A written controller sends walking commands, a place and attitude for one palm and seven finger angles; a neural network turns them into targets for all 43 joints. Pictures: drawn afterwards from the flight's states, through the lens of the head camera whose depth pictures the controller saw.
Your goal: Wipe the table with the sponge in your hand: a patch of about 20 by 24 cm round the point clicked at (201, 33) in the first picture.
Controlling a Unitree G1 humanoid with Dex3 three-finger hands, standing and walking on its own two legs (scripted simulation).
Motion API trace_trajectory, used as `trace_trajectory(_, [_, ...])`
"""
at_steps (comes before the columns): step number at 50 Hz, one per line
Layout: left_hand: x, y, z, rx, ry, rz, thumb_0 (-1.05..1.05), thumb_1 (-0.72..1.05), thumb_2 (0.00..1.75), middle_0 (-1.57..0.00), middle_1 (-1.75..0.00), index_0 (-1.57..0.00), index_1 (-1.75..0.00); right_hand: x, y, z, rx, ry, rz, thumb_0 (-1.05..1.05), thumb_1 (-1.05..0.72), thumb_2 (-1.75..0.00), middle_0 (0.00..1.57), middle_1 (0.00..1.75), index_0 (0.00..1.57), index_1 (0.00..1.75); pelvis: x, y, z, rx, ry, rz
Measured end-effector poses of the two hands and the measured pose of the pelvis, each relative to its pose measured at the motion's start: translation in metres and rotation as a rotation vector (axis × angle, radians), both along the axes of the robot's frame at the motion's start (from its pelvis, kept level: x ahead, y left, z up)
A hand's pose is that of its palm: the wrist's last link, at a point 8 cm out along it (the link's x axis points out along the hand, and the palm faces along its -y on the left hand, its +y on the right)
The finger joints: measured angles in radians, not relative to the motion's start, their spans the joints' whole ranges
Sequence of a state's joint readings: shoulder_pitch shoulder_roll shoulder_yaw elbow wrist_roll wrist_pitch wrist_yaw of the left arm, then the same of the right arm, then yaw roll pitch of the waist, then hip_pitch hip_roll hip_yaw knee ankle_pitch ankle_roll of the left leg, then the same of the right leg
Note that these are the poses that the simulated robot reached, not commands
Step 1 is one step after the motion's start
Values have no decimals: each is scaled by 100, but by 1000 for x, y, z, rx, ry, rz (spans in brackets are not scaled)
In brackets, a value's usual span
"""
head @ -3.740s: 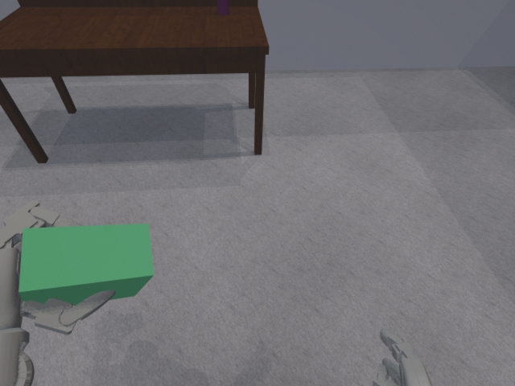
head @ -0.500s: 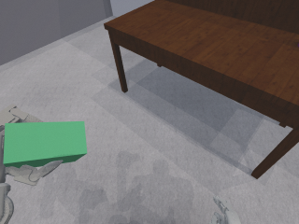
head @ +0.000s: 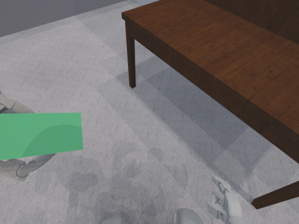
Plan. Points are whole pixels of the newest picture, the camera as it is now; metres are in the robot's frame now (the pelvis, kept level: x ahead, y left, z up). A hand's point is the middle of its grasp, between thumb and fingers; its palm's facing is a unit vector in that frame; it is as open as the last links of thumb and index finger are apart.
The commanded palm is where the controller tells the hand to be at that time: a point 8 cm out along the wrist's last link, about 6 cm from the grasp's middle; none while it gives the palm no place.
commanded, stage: walk to a spot facing it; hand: left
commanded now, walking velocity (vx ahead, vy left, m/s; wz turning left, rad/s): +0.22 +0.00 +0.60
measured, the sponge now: (49, 135) +0.25 +0.20 +0.18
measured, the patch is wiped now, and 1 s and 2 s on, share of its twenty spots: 0.00 0.00 0.00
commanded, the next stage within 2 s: turn to face it in 0.44 s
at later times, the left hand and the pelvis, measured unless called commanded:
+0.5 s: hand (16, 144) +0.22 +0.23 +0.20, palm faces +0.59 -0.67 -0.44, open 10.0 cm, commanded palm +0.14 +0.27 +0.19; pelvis +0.08 -0.05 +0.01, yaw +18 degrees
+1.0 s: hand (59, 150) +0.22 +0.17 +0.18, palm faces +0.62 -0.68 -0.39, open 10.0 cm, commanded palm +0.15 +0.20 +0.19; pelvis +0.06 -0.11 +0.01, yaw +14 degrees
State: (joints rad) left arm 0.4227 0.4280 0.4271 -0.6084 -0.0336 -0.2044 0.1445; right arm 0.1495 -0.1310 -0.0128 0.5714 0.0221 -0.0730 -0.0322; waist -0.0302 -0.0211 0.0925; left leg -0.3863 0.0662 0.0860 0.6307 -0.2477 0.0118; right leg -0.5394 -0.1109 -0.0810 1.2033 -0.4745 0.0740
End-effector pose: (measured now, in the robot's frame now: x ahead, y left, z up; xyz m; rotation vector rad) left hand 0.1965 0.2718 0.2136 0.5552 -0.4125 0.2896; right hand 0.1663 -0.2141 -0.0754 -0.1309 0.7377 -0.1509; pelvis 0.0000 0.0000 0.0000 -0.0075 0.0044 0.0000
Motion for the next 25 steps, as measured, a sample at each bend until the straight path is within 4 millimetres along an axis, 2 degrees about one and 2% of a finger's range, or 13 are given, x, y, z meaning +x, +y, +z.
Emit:
trace_trajectory(3, [-9, -11, 10, 5, 28, 29, -1, -49, 100, -77, -133, -77, -133, 15, 15, -2, 55, 10, 68, 1, -90, -90, 20, 30, 20, 30, 15, -10, 7, -14, 11, 32])
trace_trajectory(6, [-18, -18, 14, 28, 61, 107, -1, -49, 100, -77, -133, -78, -133, 31, 19, -10, 86, 31, 137, 1, -90, -90, 20, 30, 20, 30, 30, -25, 9, -19, 8, 67])
trace_trajectory(9, [-22, -23, 7, 45, 72, 217, -1, -49, 100, -77, -133, -78, -133, 53, 10, -25, 89, 42, 203, 1, -90, -90, 20, 30, 20, 30, 45, -43, -1, 1, -4, 109])
trace_trajectory(12, [-22, -22, -7, -48, 86, 311, -1, -49, 100, -77, -133, -78, -133, 74, -8, -31, 27, 77, 272, 1, -90, -90, 20, 30, 21, 30, 53, -51, 0, 20, -24, 164])
trace_trajectory(15, [-19, -25, -16, -118, 123, 350, -1, -49, 100, -77, -133, -78, -133, 96, -28, -22, -36, 86, 285, 2, -90, -90, 20, 30, 20, 30, 61, -55, 8, 41, -29, 204])
trace_trajectory(19, [-16, -29, -15, -117, 145, 337, -1, -49, 100, -77, -133, -78, -133, 123, -46, 2, -113, 44, 270, 2, -90, -90, 20, 30, 20, 30, 69, -59, 15, 59, -15, 251])
trace_trajectory(22, [-18, -25, -6, -83, 121, 325, -1, -49, 100, -77, -133, -78, -133, 141, -50, 17, -162, 3, 270, 2, -90, -90, 20, 30, 20, 30, 74, -56, 14, 56, 2, 281])
trace_trajectory(25, [-26, -14, 0, -45, 63, 330, -1, -49, 100, -77, -133, -78, -133, 156, -43, 25, -199, -32, 282, 1, -90, -90, 20, 30, 20, 30, 77, -48, 7, 44, 11, 308])
